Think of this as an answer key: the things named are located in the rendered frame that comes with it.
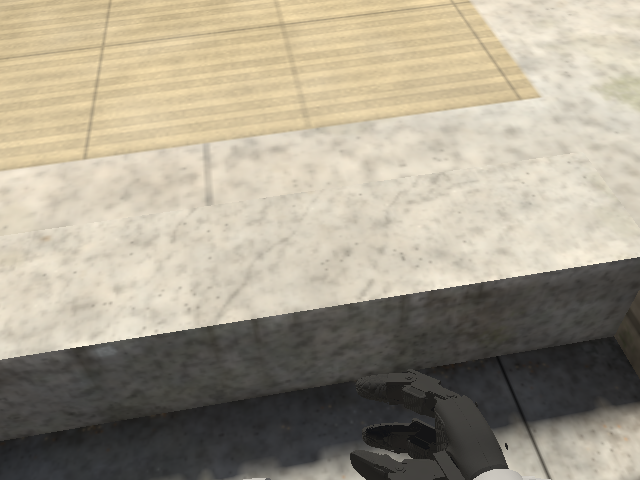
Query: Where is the robot right hand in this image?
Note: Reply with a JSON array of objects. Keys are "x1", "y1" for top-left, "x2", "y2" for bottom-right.
[{"x1": 350, "y1": 369, "x2": 509, "y2": 480}]

